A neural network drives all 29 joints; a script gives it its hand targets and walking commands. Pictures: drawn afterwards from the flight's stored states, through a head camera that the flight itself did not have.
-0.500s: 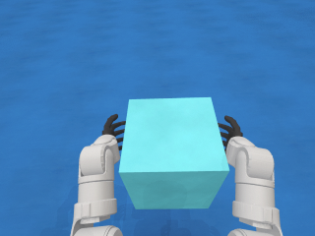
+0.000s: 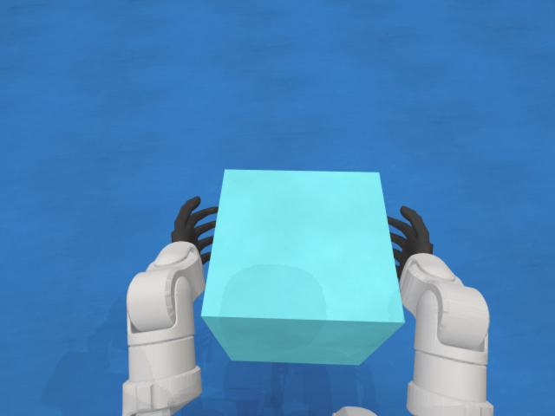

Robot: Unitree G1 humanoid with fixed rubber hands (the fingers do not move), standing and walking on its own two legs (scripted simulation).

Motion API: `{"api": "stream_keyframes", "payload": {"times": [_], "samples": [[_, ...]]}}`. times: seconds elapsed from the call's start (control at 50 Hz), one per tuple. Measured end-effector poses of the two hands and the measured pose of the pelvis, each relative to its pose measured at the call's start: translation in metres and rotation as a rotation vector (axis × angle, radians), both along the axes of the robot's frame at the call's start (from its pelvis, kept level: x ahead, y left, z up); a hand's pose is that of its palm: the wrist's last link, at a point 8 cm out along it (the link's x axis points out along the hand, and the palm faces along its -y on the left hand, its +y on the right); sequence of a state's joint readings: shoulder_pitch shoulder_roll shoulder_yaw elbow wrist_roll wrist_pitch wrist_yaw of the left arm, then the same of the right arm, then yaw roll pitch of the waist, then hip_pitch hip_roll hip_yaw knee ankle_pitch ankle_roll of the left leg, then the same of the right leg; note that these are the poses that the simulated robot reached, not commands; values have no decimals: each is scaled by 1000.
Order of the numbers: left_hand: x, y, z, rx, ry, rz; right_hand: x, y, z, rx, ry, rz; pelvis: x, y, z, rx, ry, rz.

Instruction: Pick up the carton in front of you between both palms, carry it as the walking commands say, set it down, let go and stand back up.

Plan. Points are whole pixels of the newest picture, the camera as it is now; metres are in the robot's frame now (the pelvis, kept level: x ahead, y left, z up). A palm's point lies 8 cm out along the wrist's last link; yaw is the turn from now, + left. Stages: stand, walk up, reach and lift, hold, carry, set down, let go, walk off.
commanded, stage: carry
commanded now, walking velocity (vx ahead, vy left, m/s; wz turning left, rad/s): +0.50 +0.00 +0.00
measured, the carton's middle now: (297, 276) +0.31 +0.00 +0.00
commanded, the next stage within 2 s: none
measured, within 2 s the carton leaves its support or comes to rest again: neither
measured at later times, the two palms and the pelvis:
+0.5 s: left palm (226, 125) +0.55 +0.12 +0.08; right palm (396, 123) +0.57 -0.18 +0.07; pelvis +0.33 -0.05 -0.01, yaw +5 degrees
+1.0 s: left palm (216, 34) +0.89 +0.19 +0.06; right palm (343, 34) +0.89 -0.11 +0.07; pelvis +0.66 +0.03 -0.01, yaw +0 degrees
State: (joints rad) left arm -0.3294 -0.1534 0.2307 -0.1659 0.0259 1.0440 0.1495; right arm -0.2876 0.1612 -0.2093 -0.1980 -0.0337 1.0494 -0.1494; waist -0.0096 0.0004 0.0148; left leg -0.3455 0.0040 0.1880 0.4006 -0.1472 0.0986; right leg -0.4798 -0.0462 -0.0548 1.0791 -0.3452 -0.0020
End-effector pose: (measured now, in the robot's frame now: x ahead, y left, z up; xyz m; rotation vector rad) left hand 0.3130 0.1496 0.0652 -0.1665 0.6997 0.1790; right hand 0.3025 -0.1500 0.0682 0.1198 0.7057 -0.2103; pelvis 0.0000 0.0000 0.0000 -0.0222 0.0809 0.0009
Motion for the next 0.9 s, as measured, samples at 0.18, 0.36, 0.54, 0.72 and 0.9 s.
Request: {"api": "stream_keyframes", "payload": {"times": [0.18, 0.36, 0.54, 0.72, 0.9], "samples": [[76, 4, 31, 52, -88, -14, 86, 3, 35, -41, -86, 55, 111, -3, 10, -13, -2, 17], [173, -16, 24, 101, -102, 17, 195, -16, 16, -26, -105, 110, 255, -30, -22, 2, -37, 49], [256, -27, 20, 110, 32, 53, 291, -26, 10, -13, 26, 156, 348, -48, 0, 28, -30, 74], [368, -20, 44, 118, -53, 27, 394, -20, 32, -11, -58, 124, 459, -34, 9, 44, -23, 56], [512, 21, 15, 89, -88, 1, 530, 20, 14, -45, -89, 99, 600, 10, -25, 32, -39, 28]]}}
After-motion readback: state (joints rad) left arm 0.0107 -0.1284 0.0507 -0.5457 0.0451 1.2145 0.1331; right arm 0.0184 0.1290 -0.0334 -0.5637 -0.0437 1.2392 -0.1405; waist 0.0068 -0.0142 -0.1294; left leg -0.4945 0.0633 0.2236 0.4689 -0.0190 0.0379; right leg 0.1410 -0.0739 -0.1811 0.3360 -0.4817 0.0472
